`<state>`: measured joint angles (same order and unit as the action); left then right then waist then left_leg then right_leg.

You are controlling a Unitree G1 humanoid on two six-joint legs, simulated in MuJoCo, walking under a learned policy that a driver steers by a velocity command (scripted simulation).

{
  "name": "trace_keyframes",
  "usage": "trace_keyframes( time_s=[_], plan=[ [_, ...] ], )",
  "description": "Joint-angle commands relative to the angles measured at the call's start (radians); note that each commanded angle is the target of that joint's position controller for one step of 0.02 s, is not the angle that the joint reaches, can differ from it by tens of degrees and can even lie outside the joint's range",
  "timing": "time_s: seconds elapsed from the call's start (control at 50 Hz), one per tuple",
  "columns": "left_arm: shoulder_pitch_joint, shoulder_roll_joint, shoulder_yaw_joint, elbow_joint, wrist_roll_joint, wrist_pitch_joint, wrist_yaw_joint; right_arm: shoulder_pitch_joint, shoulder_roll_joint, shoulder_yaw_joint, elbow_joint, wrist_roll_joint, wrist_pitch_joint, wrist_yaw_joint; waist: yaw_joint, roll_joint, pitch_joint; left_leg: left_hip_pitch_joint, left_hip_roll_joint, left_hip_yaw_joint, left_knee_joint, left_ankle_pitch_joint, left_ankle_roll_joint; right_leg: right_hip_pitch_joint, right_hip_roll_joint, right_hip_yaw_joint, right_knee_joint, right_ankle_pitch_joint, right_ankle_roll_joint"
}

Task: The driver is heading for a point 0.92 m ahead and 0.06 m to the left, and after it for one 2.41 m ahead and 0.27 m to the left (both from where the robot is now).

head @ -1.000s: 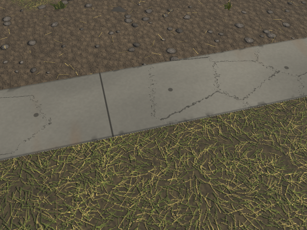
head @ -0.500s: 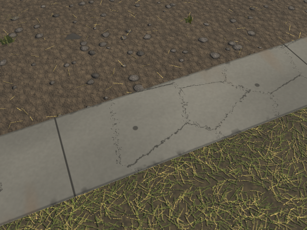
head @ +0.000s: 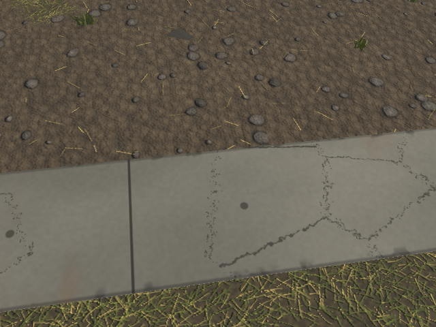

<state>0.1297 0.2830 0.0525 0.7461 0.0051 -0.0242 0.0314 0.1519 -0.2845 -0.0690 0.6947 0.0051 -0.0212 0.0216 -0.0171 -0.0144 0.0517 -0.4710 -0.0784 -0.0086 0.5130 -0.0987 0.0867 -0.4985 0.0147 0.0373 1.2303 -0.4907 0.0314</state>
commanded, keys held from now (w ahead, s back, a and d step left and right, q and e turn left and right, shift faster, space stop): q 0.24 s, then w+q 0.08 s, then w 0.54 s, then w+e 0.14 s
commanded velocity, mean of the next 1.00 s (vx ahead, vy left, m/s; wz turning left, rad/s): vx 0.28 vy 0.00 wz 0.29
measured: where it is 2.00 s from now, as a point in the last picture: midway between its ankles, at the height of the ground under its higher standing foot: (193, 188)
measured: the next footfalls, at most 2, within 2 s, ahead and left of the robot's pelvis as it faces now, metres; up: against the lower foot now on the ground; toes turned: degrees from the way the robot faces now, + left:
right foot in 0.32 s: +0.12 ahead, -0.16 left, +0.00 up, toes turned +17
left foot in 0.76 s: +0.20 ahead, +0.15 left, +0.00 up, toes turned +19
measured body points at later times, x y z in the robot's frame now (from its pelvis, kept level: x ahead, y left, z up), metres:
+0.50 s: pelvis +0.07 -0.05 +0.02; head +0.08 -0.07 +0.47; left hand +0.05 +0.25 -0.08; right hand +0.31 -0.27 -0.08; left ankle +0.07 +0.11 -0.64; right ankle +0.08 -0.17 -0.73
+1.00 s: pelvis +0.24 +0.07 +0.02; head +0.25 +0.08 +0.47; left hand +0.28 +0.36 -0.09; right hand +0.38 -0.18 -0.09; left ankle +0.16 +0.14 -0.73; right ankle +0.36 -0.07 -0.64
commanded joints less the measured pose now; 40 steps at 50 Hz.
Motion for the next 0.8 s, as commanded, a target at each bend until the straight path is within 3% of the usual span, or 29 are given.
trace_keyframes(
  time_s=[0.02, 0.08, 0.14, 0.24, 0.3, 0.32, 0.34, 0.36, 0.38, 0.42, 0.46, 0.52, 0.58, 0.66, 0.7, 0.74, 0.76, 0.78, 0.8],
  plan=[
    [0.07, 0.087, 0.028, -0.061, 0.007, 0.016, 0.014, -0.012, -0.127, -0.035, -0.093, -0.008, 0.01, -0.018, 0.044, 0.086, -0.177, 0.18, 0.235, -0.334, -0.205, 0.162, 0.173, -0.053, -0.03, 0.036, -0.12, 0.067, 0.011],
    [0.07, 0.063, 0.02, -0.058, 0.005, 0.017, 0.023, 0.012, -0.161, -0.05, -0.105, -0.007, 0.017, -0.038, 0.031, 0.111, -0.214, 0.19, 0.225, -0.333, -0.194, 0.153, 0.17, -0.024, -0.01, 0.041, -0.26, 0.102, 0.035],
    [0.038, 0.066, 0.021, -0.065, 0.001, 0.019, 0.023, 0.0, -0.166, -0.054, -0.123, 0.0, 0.032, -0.054, 0.015, 0.132, -0.212, 0.167, 0.208, -0.371, -0.204, -0.062, 0.142, -0.001, -0.002, 0.055, -0.352, 0.164, 0.043],
    [0.023, 0.078, 0.029, -0.077, -0.01, -0.003, 0.007, 0.007, -0.16, -0.054, -0.14, -0.002, 0.052, -0.055, -0.005, 0.182, -0.188, 0.188, 0.2, -0.465, -0.19, -0.161, 0.115, 0.06, 0.02, 0.058, -0.524, 0.15, 0.021],
    [0.125, 0.089, 0.043, -0.05, -0.019, -0.018, -0.009, -0.009, -0.146, -0.048, -0.151, 0.015, 0.063, -0.059, 0.056, 0.175, -0.187, 0.071, 0.131, -0.46, -0.163, -0.444, 0.06, 0.291, 0.019, 0.011, -0.79, 0.224, -0.035],
    [0.192, 0.146, 0.061, -0.043, -0.004, -0.019, -0.005, -0.003, -0.104, -0.036, -0.159, 0.016, 0.061, -0.058, 0.077, 0.073, -0.188, -0.092, 0.064, -0.385, -0.005, -0.548, 0.003, 0.443, -0.145, 0.15, -0.872, 0.11, -0.096],
    [0.22, 0.231, 0.078, -0.036, 0.027, -0.017, -0.008, -0.028, -0.052, -0.024, -0.192, 0.024, 0.048, -0.054, 0.063, -0.214, -0.142, -0.302, -0.087, -0.135, 0.259, -0.51, -0.034, 0.467, -0.341, 0.456, -0.99, -0.123, -0.207],
    [0.167, 0.224, 0.079, -0.06, 0.049, -0.032, -0.015, -0.055, -0.113, -0.038, -0.21, 0.008, 0.022, -0.047, 0.056, -0.236, -0.068, -0.376, -0.011, -0.188, 0.416, -0.412, -0.049, 0.375, -0.411, 0.627, -1.051, -0.218, -0.28],
    [0.109, 0.172, 0.066, -0.079, 0.033, -0.041, -0.006, -0.024, -0.145, -0.049, -0.183, 0.004, 0.014, -0.04, 0.022, -0.178, -0.045, -0.371, 0.009, -0.2, 0.489, -0.324, -0.054, 0.362, -0.373, 0.543, -1.038, -0.193, -0.254],
    [0.098, 0.118, 0.048, -0.075, -0.003, -0.046, 0.001, 0.057, -0.116, -0.044, -0.122, -0.007, 0.011, -0.032, 0.009, -0.131, -0.059, -0.348, 0.021, -0.153, 0.576, -0.214, -0.086, 0.396, -0.283, 0.39, -1.031, -0.089, -0.192],
    [0.157, 0.107, 0.04, -0.05, -0.001, -0.055, -0.003, 0.042, -0.075, -0.032, -0.112, -0.004, -0.003, -0.021, 0.032, -0.108, -0.028, -0.337, 0.037, -0.115, 0.611, -0.132, -0.096, 0.372, -0.247, 0.296, -1.058, 0.0, -0.191],
    [0.214, 0.116, 0.042, -0.032, -0.004, -0.06, -0.009, -0.045, -0.059, -0.019, -0.135, 0.004, -0.02, -0.016, 0.07, -0.118, -0.007, -0.341, 0.086, -0.048, 0.483, -0.058, -0.107, 0.41, -0.237, 0.224, -1.079, 0.105, -0.205],
    [0.246, 0.147, 0.047, -0.015, -0.012, -0.056, -0.011, -0.126, -0.024, -0.002, -0.159, 0.01, -0.037, -0.008, 0.109, -0.149, -0.001, -0.221, 0.106, 0.008, 0.273, -0.035, -0.114, 0.389, -0.229, 0.157, -1.08, 0.207, -0.202],
    [0.28, 0.182, 0.053, 0.009, -0.027, -0.05, -0.027, -0.148, -0.037, -0.001, -0.162, 0.025, -0.048, 0.008, 0.123, -0.163, 0.013, -0.062, 0.089, 0.046, 0.1, -0.11, -0.093, 0.357, -0.253, 0.137, -1.049, 0.227, -0.215],
    [0.279, 0.187, 0.054, 0.018, -0.037, -0.043, -0.032, -0.123, -0.05, -0.005, -0.16, 0.03, -0.054, 0.013, 0.096, -0.159, 0.013, 0.023, 0.083, 0.051, 0.018, -0.118, -0.06, 0.353, -0.279, 0.158, -1.017, 0.228, -0.214],
    [0.264, 0.171, 0.046, 0.023, -0.038, -0.039, -0.033, 0.013, -0.084, -0.025, -0.114, 0.027, -0.054, 0.006, 0.015, -0.121, -0.048, 0.265, 0.049, 0.071, -0.071, -0.08, -0.021, 0.298, -0.248, 0.117, -0.896, 0.388, -0.181],
    [0.247, 0.128, 0.031, 0.02, -0.029, -0.045, -0.034, 0.151, -0.129, -0.046, -0.084, 0.023, -0.054, -0.006, -0.058, -0.065, -0.139, 0.476, 0.117, -0.014, -0.081, -0.075, 0.013, 0.216, -0.187, 0.04, -0.692, 0.461, -0.137],
    [0.245, 0.04, 0.001, -0.033, -0.006, -0.063, -0.035, 0.303, -0.241, -0.07, -0.069, -0.005, -0.046, -0.017, -0.098, 0.197, -0.291, 0.815, 0.383, -0.383, -0.093, -0.107, 0.127, -0.109, -0.069, -0.078, -0.286, 0.241, -0.055],
    [0.237, 0.058, 0.003, -0.048, -0.022, -0.086, -0.03, 0.353, -0.24, -0.068, -0.049, -0.004, -0.048, -0.009, -0.107, 0.305, -0.322, 0.827, 0.483, -0.678, -0.221, -0.25, 0.231, -0.309, -0.014, 0.006, -0.07, -0.068, -0.039]
  ],
)
Keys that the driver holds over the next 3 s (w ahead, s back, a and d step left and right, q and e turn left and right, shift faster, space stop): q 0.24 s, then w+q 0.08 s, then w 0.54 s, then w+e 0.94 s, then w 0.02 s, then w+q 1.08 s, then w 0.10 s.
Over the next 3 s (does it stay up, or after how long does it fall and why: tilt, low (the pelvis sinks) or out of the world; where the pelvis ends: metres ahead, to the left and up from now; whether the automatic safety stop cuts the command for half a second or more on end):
stays up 1.40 0.08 -0.12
